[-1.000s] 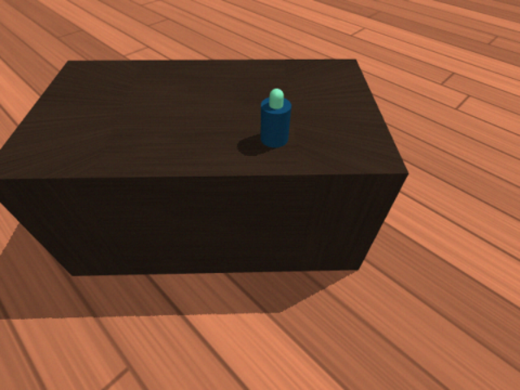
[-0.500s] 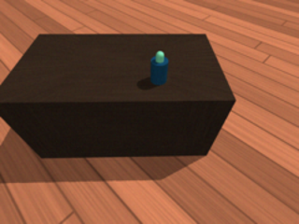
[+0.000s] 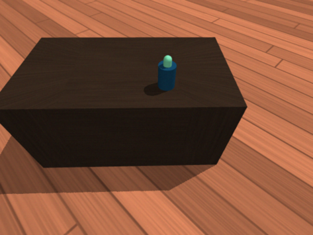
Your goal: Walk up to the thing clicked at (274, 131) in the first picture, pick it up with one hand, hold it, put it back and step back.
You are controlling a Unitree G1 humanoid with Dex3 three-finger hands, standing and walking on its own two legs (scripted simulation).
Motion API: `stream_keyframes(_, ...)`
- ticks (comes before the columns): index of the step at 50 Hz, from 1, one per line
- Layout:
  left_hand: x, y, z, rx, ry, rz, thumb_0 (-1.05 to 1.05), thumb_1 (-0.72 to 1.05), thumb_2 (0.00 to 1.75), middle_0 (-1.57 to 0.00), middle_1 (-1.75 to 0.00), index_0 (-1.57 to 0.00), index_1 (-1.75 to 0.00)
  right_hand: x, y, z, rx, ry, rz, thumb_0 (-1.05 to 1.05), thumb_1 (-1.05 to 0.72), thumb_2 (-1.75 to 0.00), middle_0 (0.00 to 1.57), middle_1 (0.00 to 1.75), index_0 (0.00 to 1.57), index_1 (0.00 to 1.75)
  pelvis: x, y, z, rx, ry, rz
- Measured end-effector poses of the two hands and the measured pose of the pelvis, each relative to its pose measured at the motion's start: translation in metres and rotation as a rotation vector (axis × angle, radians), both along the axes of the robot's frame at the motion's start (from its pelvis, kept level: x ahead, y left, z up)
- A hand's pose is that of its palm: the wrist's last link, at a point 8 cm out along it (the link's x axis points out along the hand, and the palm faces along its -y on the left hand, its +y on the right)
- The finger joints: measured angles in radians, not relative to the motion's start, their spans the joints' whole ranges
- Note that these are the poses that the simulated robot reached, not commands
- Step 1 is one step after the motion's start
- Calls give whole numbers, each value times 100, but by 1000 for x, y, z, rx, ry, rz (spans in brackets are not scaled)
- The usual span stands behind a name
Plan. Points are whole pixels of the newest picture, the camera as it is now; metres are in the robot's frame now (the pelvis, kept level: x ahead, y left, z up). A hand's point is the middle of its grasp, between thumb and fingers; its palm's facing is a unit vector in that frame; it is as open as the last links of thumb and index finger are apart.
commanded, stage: stand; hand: right
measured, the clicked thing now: (167, 71) +0.85 -0.03 -0.10
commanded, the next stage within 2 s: walk up in 0.12 s
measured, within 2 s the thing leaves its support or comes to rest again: neither
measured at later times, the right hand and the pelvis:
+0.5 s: hand out of the picture +0.15 -0.20 -0.16, palm faces -0.06 +0.91 -0.40, open 7.4 cm; pelvis +0.07 +0.09 -0.03, yaw +3 degrees
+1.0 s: hand (198, 182) +0.32 -0.13 -0.17, palm faces -0.10 +0.94 -0.31, open 7.4 cm; pelvis +0.24 +0.13 -0.02, yaw +2 degrees
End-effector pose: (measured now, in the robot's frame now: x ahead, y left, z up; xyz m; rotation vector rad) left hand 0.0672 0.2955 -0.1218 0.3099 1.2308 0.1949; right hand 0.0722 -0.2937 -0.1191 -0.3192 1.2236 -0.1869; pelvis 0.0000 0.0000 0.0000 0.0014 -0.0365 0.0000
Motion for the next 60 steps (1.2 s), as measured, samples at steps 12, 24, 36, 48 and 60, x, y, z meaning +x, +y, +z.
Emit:
stream_keyframes(12,-14,23,5,32,-50,38,0,90,90,-20,-30,-21,-30,6,-6,-1,-5,17,37,0,-90,-90,21,30,20,30,7,11,-6,-19,5,21)
stream_keyframes(24,-9,138,-15,111,56,78,1,90,90,-20,-30,-21,-30,67,46,1,-70,-37,63,0,-90,-90,20,30,20,30,62,87,-33,-8,-22,50)
stream_keyframes(36,115,148,6,52,-46,-21,1,90,90,-20,-30,-21,-30,96,104,3,6,-21,21,0,-90,-90,21,30,20,30,138,118,-14,5,-16,36)
stream_keyframes(48,193,151,21,107,-132,8,0,90,90,-20,-30,-21,-30,217,113,-22,34,-43,81,1,-90,-90,21,30,20,30,224,127,-23,-11,-22,39)
stream_keyframes(60,233,216,-10,96,-36,27,1,90,90,-20,-30,-21,-30,334,164,-7,-51,-178,129,0,-90,-90,20,30,20,30,286,184,-38,0,-19,28)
